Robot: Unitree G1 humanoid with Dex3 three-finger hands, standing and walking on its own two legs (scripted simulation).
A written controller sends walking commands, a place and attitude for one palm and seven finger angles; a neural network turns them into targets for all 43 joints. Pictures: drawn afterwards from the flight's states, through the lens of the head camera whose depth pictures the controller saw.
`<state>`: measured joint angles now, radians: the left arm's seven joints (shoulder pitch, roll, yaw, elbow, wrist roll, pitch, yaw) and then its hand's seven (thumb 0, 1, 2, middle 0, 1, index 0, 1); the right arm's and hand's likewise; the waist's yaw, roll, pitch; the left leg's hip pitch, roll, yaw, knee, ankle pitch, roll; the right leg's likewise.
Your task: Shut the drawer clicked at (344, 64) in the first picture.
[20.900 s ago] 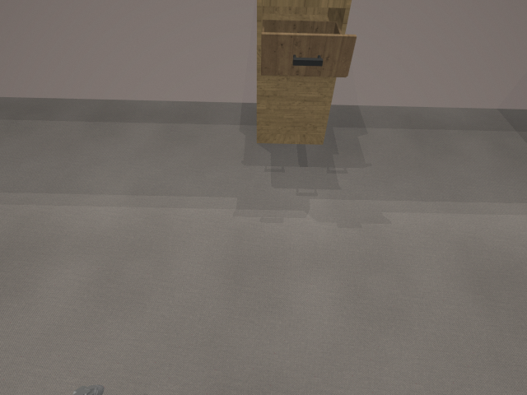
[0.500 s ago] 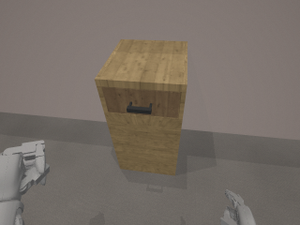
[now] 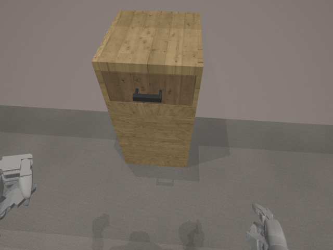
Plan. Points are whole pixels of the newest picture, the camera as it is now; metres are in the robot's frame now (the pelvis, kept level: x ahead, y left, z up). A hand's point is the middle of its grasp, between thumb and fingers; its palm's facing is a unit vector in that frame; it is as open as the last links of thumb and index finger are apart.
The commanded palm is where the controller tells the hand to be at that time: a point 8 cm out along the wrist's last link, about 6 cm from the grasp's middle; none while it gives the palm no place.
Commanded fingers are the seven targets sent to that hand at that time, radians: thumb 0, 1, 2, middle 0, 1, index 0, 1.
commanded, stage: step back with the hand held close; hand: left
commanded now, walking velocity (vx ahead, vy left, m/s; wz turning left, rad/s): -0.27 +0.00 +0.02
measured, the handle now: (148, 94) +0.68 +0.12 -0.09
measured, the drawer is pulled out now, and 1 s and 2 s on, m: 0.00 0.00 0.00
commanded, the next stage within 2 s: stop stepping back and stand still in 0.86 s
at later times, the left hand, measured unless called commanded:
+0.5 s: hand out of the picture +0.12 +0.25 +0.16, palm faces +0.39 -0.80 -0.46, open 3.2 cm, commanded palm +0.05 +0.29 +0.18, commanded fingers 0.00 0.90 0.90 -1.40 -1.60 -1.40 -1.60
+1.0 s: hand out of the picture +0.05 +0.20 +0.17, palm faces +0.20 -0.85 -0.49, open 3.2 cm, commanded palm -0.02 +0.26 +0.18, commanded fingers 0.00 0.90 0.90 -1.40 -1.60 -1.40 -1.60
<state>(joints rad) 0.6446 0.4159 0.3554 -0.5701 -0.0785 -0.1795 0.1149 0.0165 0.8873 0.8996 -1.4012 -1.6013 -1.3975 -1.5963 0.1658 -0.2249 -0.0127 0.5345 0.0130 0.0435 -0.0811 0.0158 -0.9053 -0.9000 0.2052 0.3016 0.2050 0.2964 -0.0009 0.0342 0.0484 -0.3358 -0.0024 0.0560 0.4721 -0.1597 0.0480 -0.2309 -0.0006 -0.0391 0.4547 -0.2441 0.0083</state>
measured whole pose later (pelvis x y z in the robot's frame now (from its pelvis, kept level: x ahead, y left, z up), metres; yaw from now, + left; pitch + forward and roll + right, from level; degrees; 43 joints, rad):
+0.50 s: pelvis -0.06 +0.00 -0.01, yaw +4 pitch +1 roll -2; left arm 0.63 0.40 0.37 -0.60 -0.05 -0.26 0.14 0.01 0.89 0.90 -1.40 -1.60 -1.40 -1.60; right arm 0.17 -0.22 -0.03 0.60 0.00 -0.03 -0.07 0.02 -0.90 -0.90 0.21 0.30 0.21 0.30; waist 0.00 0.02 0.04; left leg -0.49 -0.02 -0.01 0.67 -0.27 0.01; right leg -0.33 0.05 0.01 0.54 -0.23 -0.01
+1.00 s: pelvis -0.16 -0.01 -0.01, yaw -2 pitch +3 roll -3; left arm 0.64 0.47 0.39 -0.64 -0.10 -0.29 0.10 0.02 0.89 0.90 -1.40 -1.60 -1.40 -1.60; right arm 0.14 -0.19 0.00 0.61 0.00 -0.04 -0.05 0.01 -0.90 -0.90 0.21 0.30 0.21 0.30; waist -0.02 0.02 0.03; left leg -0.53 0.06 0.03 0.44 -0.04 0.01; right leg -0.13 0.07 -0.01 0.43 -0.36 -0.01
